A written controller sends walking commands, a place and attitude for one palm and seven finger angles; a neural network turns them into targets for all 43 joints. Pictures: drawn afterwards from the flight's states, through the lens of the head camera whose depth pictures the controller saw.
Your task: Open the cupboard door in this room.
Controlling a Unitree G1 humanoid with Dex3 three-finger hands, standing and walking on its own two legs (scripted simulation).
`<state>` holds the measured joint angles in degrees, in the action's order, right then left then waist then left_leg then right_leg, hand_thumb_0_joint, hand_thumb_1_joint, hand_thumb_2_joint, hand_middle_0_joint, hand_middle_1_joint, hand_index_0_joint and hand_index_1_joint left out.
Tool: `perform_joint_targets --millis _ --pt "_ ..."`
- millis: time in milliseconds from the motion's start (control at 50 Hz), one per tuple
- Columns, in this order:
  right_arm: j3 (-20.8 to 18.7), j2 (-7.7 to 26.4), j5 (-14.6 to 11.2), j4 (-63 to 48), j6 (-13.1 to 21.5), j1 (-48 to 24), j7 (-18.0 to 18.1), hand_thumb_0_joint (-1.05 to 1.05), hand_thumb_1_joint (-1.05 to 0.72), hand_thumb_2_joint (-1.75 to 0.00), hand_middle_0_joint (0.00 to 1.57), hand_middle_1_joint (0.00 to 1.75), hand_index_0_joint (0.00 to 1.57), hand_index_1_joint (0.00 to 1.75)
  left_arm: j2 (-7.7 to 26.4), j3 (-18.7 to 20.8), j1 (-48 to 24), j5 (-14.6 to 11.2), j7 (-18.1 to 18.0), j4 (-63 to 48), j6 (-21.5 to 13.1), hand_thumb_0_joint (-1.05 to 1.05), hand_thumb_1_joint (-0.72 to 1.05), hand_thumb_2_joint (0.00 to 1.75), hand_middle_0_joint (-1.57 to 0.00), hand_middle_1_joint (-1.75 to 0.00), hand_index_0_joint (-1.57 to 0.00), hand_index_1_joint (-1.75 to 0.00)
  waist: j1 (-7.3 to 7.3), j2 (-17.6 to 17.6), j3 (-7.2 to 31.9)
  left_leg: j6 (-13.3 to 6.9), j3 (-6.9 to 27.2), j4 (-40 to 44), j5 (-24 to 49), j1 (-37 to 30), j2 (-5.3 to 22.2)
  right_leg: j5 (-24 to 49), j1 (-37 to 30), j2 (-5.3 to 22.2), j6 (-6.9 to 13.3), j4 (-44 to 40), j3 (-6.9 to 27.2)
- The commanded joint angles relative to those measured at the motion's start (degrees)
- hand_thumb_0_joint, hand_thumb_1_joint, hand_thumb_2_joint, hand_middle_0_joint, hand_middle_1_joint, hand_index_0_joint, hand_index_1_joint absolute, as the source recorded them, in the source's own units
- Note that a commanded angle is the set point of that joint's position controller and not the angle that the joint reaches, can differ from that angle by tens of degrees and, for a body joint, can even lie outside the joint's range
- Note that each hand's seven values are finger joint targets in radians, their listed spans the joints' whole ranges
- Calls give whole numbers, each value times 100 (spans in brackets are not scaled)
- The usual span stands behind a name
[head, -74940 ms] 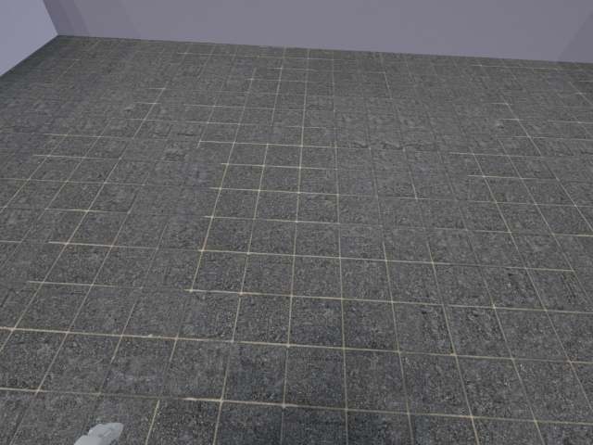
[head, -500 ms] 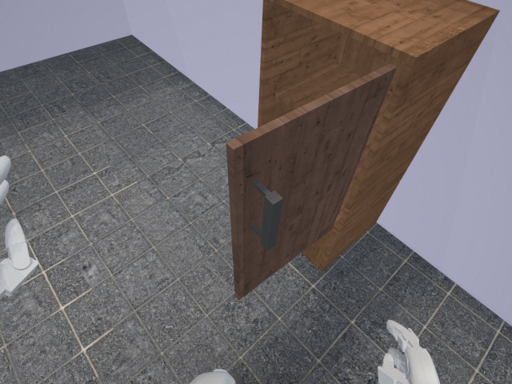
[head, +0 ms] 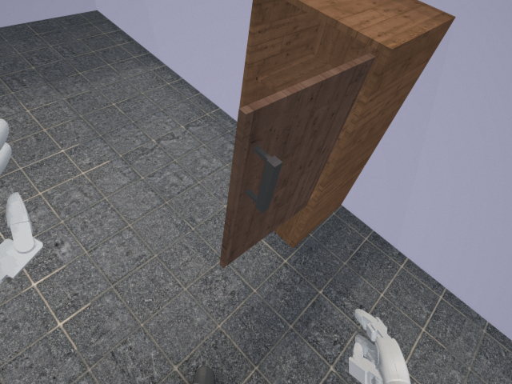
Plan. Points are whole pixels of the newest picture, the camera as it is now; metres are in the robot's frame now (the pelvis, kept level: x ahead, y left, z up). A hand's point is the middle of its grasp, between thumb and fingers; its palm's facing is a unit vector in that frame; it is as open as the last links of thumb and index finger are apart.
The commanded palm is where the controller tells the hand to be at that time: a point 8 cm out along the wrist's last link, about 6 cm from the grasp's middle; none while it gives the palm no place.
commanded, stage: stop stepping back and stand still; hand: left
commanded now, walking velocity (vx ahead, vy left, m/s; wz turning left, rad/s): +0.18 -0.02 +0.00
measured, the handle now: (261, 180) +0.50 +0.02 -0.02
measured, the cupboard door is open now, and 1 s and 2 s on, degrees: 88 88 88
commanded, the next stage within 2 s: let the arm hang, fingers relaxed in 1.50 s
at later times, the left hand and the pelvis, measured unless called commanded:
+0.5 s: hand (83, 315) +0.16 +0.20 +0.15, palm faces +0.30 -0.84 -0.46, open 7.5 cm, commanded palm +0.08 +0.26 +0.17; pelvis -0.08 -0.03 -0.02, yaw -3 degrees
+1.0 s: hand (32, 324) +0.15 +0.23 +0.17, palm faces +0.32 -0.82 -0.48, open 7.4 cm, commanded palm +0.09 +0.28 +0.17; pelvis -0.07 -0.01 -0.01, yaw -4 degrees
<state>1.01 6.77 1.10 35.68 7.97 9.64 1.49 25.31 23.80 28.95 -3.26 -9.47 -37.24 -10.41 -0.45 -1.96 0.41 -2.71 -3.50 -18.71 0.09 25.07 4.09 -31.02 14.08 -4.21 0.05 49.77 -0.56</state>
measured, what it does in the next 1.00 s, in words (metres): steps on the spot: right foot, then left foot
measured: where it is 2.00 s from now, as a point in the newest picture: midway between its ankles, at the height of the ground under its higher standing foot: outside the picture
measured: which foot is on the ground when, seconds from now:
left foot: down 0.00-0.12, up 0.14-0.26, down 0.28-0.48, up 0.50-0.72, down 0.74-1.00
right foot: up 0.00-0.10, down 0.12-0.30, up 0.32-0.44, down 0.46-1.00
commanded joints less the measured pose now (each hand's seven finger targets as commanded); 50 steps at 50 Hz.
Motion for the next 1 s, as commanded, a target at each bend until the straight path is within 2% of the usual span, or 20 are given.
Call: perform_joint_targets --millis 0,60,100,120,140,180,240,280,300,320,360,420,440,460,480,580,680,740,800,980 --pt "-337 996 6 -822 197 -189 111 0 -90 -90 20 30 20 30 1091 917 503 -159 -98 -1211 -278 0 90 90 -20 -30 -20 -30 89 2226 1250 904 574 1477 -2924 -1802 284 -237 -565 -559 225 -2275 -937" --pt "-260 957 18 -853 -50 -48 107 0 -90 -90 20 30 20 30 1339 1153 1040 -212 -22 -1254 -223 0 90 90 -20 -30 -20 -30 53 823 1282 576 -185 -719 -1308 -2045 -344 1647 -485 535 521 -4039 -92" --pt "-206 1029 20 -815 -237 -161 106 0 -90 -90 20 30 20 30 1616 1420 901 -246 -46 -1257 -250 0 90 90 -20 -30 -20 -30 56 -442 880 357 51 -2625 -1530 -1130 -301 2365 286 1808 702 -4068 1019" --pt "-209 1101 -4 -810 -173 -181 106 0 -90 -90 20 30 20 30 1739 1585 572 -241 -83 -1132 -273 0 90 90 -20 -30 -20 -30 68 -366 767 352 239 -3083 -1608 -467 -188 2819 87 2052 860 -3881 1056" --pt "-185 1120 13 -755 -53 -172 71 0 -90 -90 20 30 20 30 1475 1368 495 -206 -86 -399 -233 0 90 90 -20 -30 -20 -30 13 -217 814 375 318 -3051 -1521 -455 -72 2814 57 2151 1074 -3740 1075" --pt "-378 1274 -257 -780 -69 -278 159 0 -90 -90 20 30 20 30 911 807 53 -187 -29 99 -81 0 90 90 -20 -30 -20 -30 -56 -1384 9 245 203 -2595 -1164 105 -174 4487 -610 1581 504 -3154 774" --pt "-332 1355 -217 -525 -14 -283 358 0 -90 -90 20 30 20 30 937 511 -914 -58 -8 702 -82 0 90 90 -20 -30 -20 -30 -230 108 -341 -39 36 -1290 -1137 -1577 -384 3880 442 1316 203 -1976 168" --pt "-299 1468 -162 -556 51 -109 432 0 -90 -90 20 30 20 30 842 323 -1389 27 -28 669 -151 0 90 90 -20 -30 -20 -30 -237 1584 -268 -765 1968 -438 -1303 -1976 662 2115 1182 522 -300 -412 -114" --pt "-266 1408 -149 -575 138 -75 385 0 -90 -90 20 30 20 30 854 299 -1695 61 -53 547 -223 0 90 90 -20 -30 -20 -30 -212 1769 -356 -1190 3367 321 -2157 -1710 1317 310 1530 302 -327 365 212" --pt "-184 1193 -52 -603 231 -154 373 0 -90 -90 20 30 20 30 1119 474 -1589 126 -53 289 -261 0 90 90 -20 -30 -20 -30 -95 1353 -353 -1180 3751 908 -2921 -1213 1433 -79 1353 351 -73 722 408" --pt "-286 1210 -53 -616 310 -360 300 0 -90 -90 20 30 20 30 1285 720 -1076 117 -29 -322 -277 0 90 90 -20 -30 -20 -30 86 558 -146 -727 2733 1023 -3607 221 1134 -114 -208 440 155 -60 330" --pt "-335 1202 -124 -862 265 -470 199 0 -90 -90 20 30 20 30 1164 997 529 63 -41 -726 -293 0 90 90 -20 -30 -20 -30 253 1181 208 -17 754 -29 -3582 1501 149 310 -1976 426 211 -1882 24" --pt "-379 1128 -130 -919 174 -402 158 0 -90 -90 20 30 20 30 1414 1311 1065 74 -48 -728 -339 0 90 90 -20 -30 -20 -30 286 434 278 223 171 -1569 -3088 1361 -376 -112 -1465 951 372 -2734 764" --pt "-410 1073 -142 -925 46 -355 124 0 -90 -90 20 30 20 30 1306 1225 1049 66 -39 -771 -348 0 90 90 -20 -30 -20 -30 170 -534 104 379 63 -3606 -2669 1034 -681 -1036 -110 2145 765 -4073 2704" --pt "-416 1120 -74 -824 13 -321 128 0 -90 -90 20 30 20 30 1216 1176 642 40 -59 -823 -408 0 90 90 -20 -30 -20 -30 58 -336 -209 451 474 -4569 -2331 1057 -551 -1095 636 2478 929 -4399 3254" --pt "-342 1011 -111 -538 70 1 332 0 -90 -90 20 30 20 30 870 1000 239 107 -114 606 -621 0 90 90 -20 -30 -20 -30 -150 -35 -24 391 370 -2965 -1748 344 -136 2391 -164 1542 681 -3295 1185" --pt "-392 1209 -103 -456 299 -87 413 0 -90 -90 20 30 20 30 486 327 -417 137 -111 1011 -460 0 90 90 -20 -30 -20 -30 5 -408 206 82 177 -734 -856 -1304 -273 3872 -499 1153 -12 -2705 762" --pt "-474 1393 -136 -606 279 -157 387 0 -90 -90 20 30 20 30 678 247 -578 172 -58 187 -453 0 90 90 -20 -30 -20 -30 102 -64 666 -145 680 -875 1004 -2307 406 3826 -162 774 -426 -2341 547" --pt "-333 1200 -127 -781 241 -218 315 0 -90 -90 20 30 20 30 933 506 -433 206 -62 -683 -445 0 90 90 -20 -30 -20 -30 44 626 842 -2 470 -901 1767 -1943 188 4492 -737 692 -169 -2154 272" --pt "-315 1097 -137 -937 11 -255 262 0 -90 -90 20 30 20 30 809 920 607 -26 -77 71 -371 0 90 90 -20 -30 -20 -30 4 683 449 233 516 -498 82 -1201 106 3249 -776 598 24 -2801 455"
